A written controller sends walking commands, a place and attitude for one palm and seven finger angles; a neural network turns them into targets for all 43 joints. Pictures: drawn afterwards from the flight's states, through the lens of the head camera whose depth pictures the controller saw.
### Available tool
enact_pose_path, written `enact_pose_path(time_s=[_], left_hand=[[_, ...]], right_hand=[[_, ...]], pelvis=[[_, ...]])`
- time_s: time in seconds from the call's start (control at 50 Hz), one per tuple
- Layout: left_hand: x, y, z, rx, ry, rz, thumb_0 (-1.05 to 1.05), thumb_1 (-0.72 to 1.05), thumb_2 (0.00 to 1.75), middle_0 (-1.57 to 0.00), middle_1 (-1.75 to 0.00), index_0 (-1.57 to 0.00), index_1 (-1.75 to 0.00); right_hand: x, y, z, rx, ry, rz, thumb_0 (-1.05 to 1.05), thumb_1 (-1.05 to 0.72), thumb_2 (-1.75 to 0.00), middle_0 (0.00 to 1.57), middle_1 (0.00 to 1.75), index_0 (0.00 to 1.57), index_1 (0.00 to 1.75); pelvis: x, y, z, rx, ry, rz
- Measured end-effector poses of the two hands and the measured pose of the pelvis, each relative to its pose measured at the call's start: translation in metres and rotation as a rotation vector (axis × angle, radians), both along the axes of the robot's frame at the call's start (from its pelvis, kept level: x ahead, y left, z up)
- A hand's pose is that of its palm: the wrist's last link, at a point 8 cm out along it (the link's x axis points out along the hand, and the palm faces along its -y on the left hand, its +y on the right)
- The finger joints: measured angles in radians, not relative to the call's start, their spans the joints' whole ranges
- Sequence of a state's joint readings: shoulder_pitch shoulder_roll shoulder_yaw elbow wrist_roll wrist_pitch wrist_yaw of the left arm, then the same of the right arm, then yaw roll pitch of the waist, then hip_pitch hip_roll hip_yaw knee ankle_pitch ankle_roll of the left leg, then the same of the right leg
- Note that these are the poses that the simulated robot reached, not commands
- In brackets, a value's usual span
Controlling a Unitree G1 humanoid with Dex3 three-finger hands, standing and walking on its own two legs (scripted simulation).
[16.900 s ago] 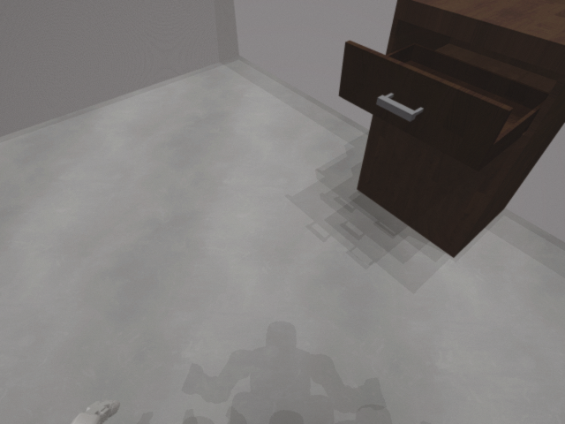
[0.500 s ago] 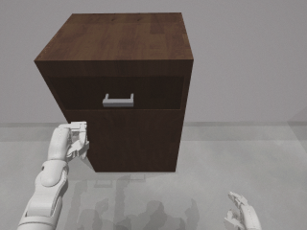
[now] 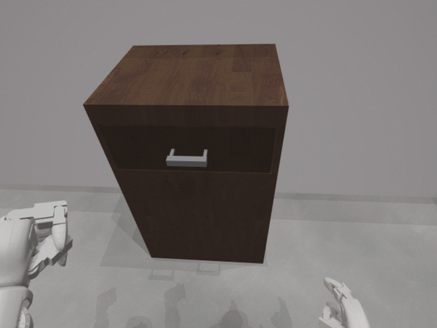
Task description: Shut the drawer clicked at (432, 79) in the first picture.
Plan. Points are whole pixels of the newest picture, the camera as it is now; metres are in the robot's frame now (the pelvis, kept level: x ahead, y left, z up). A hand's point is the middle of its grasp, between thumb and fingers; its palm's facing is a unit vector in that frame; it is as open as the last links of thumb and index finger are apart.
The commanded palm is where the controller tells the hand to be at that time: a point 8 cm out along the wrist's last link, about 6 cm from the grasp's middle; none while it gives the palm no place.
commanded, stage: draw the hand back to the body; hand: left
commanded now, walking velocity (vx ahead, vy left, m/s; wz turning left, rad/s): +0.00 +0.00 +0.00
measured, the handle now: (188, 156) +0.59 +0.18 -0.05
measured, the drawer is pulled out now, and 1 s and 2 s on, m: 0.00 0.00 0.00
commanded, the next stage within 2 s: step back with the hand held close in 0.18 s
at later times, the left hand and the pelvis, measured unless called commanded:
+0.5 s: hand (69, 232) +0.19 +0.24 +0.16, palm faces +0.33 -0.82 -0.47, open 3.3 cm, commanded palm +0.13 +0.28 +0.17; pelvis +0.00 +0.00 +0.00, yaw -1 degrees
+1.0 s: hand (23, 285) +0.12 +0.27 +0.15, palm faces +0.32 -0.80 -0.50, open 3.3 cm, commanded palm +0.06 +0.30 +0.17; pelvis -0.07 +0.03 -0.01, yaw -1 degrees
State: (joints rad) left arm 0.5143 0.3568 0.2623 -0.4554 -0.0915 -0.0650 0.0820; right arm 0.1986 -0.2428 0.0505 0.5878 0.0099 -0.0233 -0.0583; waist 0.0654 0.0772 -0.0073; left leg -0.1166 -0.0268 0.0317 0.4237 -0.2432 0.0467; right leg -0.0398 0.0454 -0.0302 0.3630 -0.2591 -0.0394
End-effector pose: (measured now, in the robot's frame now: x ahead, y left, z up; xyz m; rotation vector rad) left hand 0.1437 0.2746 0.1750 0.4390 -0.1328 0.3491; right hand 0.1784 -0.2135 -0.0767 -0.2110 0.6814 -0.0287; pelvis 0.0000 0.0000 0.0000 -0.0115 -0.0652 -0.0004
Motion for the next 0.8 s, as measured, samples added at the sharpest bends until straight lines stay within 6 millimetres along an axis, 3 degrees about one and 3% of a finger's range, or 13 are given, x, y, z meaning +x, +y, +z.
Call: enact_pose_path(time_s=[0.12,0.28,0.44,0.56,0.66,0.8], left_hand=[[-0.016,0.002,0.005,0.023,-0.015,0.029,0.02,0.89,0.9,-1.4,-1.6,-1.4,-1.6],[-0.008,-0.003,-0.012,-0.034,0.017,0.033,0.02,0.89,0.9,-1.41,-1.6,-1.4,-1.6],[0.005,0.0,0.016,0.091,-0.063,-0.022,0.02,0.89,0.9,-1.41,-1.6,-1.4,-1.6],[0.012,0.004,-0.005,0.08,0.058,-0.059,0.02,0.89,0.9,-1.4,-1.6,-1.4,-1.6],[0.004,0.008,-0.016,0.078,0.113,-0.086,0.02,0.89,0.9,-1.4,-1.6,-1.4,-1.6],[-0.016,0.016,0.003,0.132,0.012,-0.104,0.02,0.89,0.9,-1.4,-1.6,-1.4,-1.6]], right_hand=[[0.001,-0.003,0.0,-0.003,-0.015,0.0,0.01,-0.9,-0.89,0.2,0.3,0.2,0.3],[-0.003,-0.007,0.001,-0.024,-0.012,-0.005,0.01,-0.9,-0.89,0.2,0.3,0.2,0.3],[-0.007,-0.015,0.0,-0.021,0.011,-0.05,0.01,-0.9,-0.89,0.2,0.3,0.2,0.3],[-0.023,-0.024,-0.007,-0.028,0.092,-0.128,0.01,-0.9,-0.89,0.2,0.3,0.2,0.3],[-0.039,-0.024,-0.007,-0.056,0.142,-0.152,0.01,-0.91,-0.89,0.2,0.3,0.2,0.3],[-0.05,-0.013,0.0,-0.074,0.101,-0.139,0.01,-0.91,-0.89,0.2,0.3,0.2,0.3]], pelvis=[[-0.002,-0.001,0.0,-0.001,-0.008,0.005],[-0.003,-0.005,0.0,0.001,-0.007,0.004],[-0.003,-0.002,0.0,-0.009,0.037,-0.007],[-0.008,0.006,0.001,-0.001,0.081,-0.018],[-0.016,0.01,0.0,0.0,0.098,-0.02],[-0.034,0.018,-0.004,-0.003,0.092,-0.018]])
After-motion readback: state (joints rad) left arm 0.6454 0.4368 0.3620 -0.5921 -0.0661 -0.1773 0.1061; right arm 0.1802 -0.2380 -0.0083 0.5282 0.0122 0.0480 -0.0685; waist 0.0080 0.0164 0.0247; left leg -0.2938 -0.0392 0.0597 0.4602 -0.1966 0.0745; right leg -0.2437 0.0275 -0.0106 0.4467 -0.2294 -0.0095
